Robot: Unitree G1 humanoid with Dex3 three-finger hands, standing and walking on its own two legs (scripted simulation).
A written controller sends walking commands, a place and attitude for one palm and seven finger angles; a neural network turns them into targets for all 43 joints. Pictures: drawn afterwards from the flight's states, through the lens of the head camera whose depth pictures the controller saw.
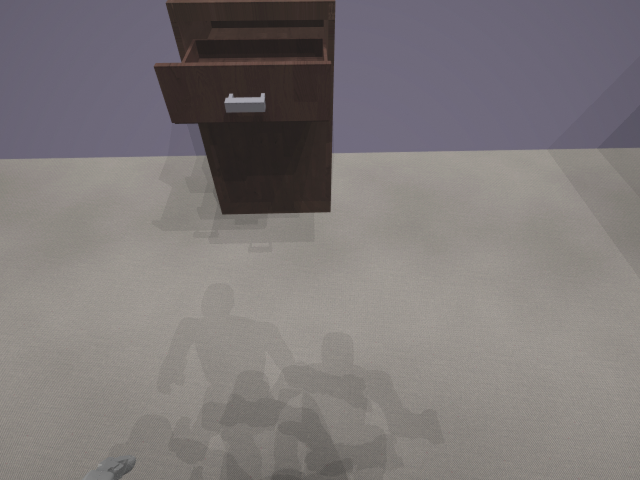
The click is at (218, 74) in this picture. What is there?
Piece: drawer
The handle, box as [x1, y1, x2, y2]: [224, 93, 265, 112]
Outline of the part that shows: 264,93 261,93 260,97 234,98 232,94 229,94 229,96 225,98 224,102 226,112 264,111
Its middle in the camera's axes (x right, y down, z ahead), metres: -0.20 -0.36 +1.02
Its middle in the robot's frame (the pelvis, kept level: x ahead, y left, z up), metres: +0.99 +0.25 -0.04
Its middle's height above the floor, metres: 0.73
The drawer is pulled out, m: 0.30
